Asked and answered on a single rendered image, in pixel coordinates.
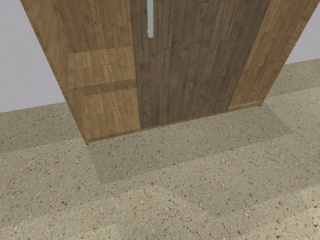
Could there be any wardrobe door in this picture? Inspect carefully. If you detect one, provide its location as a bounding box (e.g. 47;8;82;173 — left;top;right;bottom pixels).
129;0;271;129
229;0;311;107

